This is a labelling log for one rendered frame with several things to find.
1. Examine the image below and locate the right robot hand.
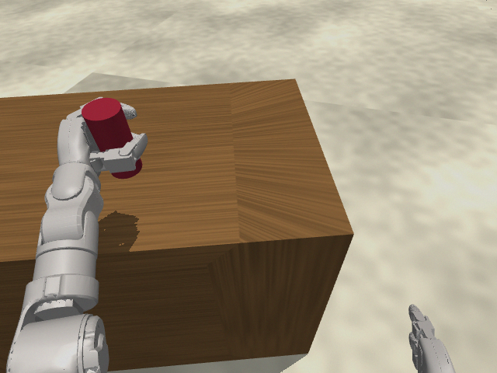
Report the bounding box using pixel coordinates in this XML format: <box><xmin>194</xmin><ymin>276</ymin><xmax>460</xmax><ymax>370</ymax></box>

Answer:
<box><xmin>408</xmin><ymin>305</ymin><xmax>456</xmax><ymax>373</ymax></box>

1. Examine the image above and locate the left robot hand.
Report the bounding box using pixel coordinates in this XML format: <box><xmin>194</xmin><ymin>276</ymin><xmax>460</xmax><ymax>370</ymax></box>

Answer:
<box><xmin>57</xmin><ymin>97</ymin><xmax>148</xmax><ymax>177</ymax></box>

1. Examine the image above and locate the can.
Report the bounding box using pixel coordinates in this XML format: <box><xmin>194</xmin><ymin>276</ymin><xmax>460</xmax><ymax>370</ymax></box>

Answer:
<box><xmin>82</xmin><ymin>98</ymin><xmax>142</xmax><ymax>179</ymax></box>

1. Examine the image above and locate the left robot arm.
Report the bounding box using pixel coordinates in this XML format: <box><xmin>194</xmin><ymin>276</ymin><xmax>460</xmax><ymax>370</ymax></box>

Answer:
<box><xmin>6</xmin><ymin>162</ymin><xmax>109</xmax><ymax>373</ymax></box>

